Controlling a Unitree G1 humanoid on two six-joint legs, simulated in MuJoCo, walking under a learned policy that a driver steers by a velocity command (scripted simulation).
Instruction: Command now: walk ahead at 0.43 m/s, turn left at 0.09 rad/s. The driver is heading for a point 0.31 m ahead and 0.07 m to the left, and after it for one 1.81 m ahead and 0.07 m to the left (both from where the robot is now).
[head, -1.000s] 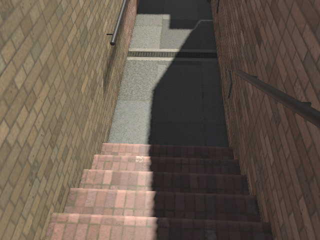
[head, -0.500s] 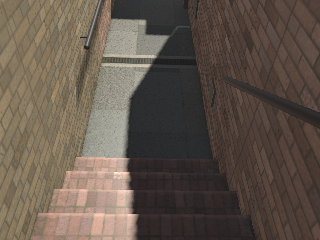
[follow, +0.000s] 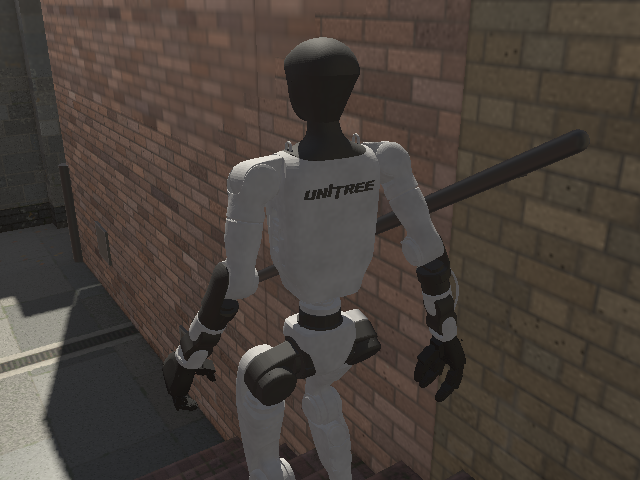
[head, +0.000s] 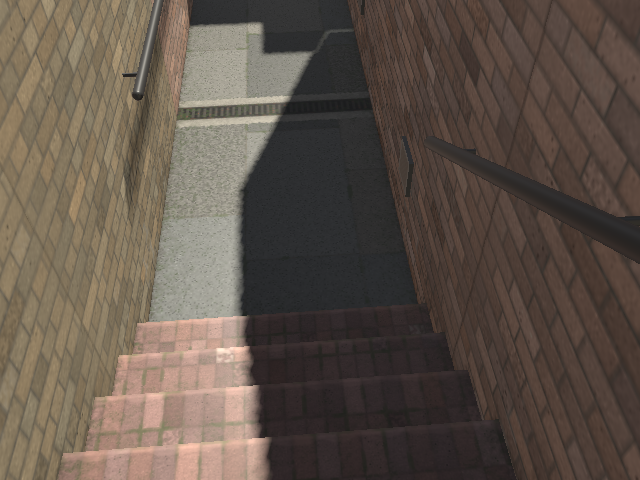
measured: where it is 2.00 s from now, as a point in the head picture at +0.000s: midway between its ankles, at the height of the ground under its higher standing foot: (297, 435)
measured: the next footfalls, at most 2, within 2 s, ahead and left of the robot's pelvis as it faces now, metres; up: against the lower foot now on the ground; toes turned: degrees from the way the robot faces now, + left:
right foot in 0.22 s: +0.21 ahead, -0.18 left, -0.16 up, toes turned +2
left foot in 0.80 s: +0.47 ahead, +0.06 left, -0.33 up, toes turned +16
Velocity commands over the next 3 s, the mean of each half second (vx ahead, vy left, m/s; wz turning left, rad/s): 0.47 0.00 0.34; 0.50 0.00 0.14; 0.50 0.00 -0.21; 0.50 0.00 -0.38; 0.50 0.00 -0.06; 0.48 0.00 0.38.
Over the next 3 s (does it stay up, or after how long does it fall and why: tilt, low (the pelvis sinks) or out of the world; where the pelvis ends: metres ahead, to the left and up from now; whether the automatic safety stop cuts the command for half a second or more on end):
stays up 1.50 0.02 -0.98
